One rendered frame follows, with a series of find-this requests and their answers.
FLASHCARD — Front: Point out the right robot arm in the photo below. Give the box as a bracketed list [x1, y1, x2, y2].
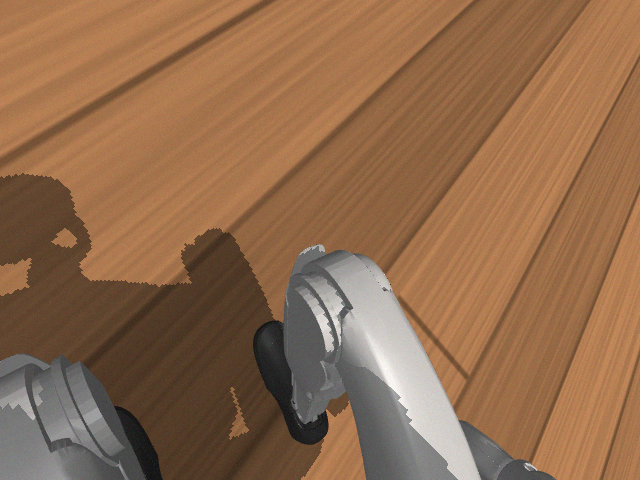
[497, 459, 556, 480]

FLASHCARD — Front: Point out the right robot foot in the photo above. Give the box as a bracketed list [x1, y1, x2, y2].
[253, 321, 328, 445]

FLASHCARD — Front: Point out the left robot foot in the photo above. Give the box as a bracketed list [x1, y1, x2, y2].
[114, 406, 163, 480]

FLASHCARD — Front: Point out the right robot hand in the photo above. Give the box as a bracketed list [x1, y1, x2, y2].
[459, 420, 514, 480]

